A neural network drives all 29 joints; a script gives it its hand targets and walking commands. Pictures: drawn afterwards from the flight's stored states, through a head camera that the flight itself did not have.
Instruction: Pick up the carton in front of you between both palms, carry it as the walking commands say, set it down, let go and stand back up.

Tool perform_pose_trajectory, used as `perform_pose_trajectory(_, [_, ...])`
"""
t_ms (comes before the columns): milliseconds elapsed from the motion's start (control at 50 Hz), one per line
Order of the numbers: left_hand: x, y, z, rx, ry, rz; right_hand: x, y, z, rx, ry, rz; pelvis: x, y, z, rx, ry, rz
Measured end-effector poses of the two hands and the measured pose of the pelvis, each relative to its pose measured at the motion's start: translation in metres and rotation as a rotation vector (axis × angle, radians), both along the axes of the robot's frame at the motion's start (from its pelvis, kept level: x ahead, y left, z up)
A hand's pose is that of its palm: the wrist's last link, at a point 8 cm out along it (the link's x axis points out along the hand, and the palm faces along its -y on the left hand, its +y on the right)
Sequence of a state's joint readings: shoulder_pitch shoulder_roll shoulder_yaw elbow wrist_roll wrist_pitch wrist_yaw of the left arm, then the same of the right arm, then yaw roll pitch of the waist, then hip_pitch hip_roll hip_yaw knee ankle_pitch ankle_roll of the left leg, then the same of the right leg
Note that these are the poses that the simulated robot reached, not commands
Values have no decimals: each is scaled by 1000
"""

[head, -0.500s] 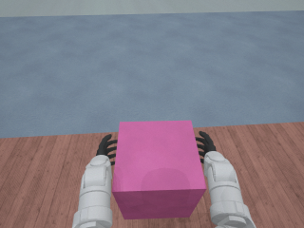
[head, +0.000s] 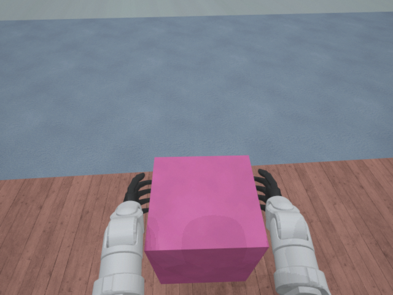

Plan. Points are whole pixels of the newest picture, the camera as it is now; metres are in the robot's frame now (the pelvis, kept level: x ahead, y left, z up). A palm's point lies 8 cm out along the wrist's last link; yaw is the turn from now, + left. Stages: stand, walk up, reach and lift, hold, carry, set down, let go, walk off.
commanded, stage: reach and lift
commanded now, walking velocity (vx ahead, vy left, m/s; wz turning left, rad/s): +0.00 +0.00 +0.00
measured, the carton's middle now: (202, 222) +0.29 +0.00 -0.04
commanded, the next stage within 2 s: hold in 0.30 s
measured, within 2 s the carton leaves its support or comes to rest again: neither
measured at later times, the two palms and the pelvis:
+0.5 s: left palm (130, 206) +0.28 +0.15 +0.05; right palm (277, 201) +0.28 -0.15 +0.05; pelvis +0.00 +0.00 +0.00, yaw +0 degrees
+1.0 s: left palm (130, 207) +0.28 +0.15 +0.05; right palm (276, 202) +0.28 -0.15 +0.05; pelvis -0.01 +0.00 +0.00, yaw +0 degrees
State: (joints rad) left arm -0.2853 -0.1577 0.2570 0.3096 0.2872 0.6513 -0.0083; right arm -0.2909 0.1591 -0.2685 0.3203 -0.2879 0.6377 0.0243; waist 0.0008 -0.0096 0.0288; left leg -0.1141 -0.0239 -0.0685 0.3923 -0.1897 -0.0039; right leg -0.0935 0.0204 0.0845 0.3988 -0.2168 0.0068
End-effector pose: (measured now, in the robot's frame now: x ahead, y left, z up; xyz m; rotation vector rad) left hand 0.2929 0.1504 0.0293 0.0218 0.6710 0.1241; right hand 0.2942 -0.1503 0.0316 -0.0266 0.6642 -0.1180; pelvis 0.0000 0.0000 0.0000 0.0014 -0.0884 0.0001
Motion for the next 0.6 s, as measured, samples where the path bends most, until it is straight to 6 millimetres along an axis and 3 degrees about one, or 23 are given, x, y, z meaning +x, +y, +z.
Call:
perform_pose_trajectory(240, [-2, -1, 4, 8, 2, -2, -1, -1, 4, -5, 2, 9, 5, -2, 1, 1, -11, 2])
perform_pose_trajectory(480, [-11, -2, 21, 4, -31, 0, -10, -1, 21, -3, -31, 6, 2, -3, 3, 1, -38, 4])
perform_pose_trajectory(600, [-15, -2, 19, -2, -6, 0, -15, -2, 18, 5, -6, -2, -5, -2, 1, 1, -54, 2])
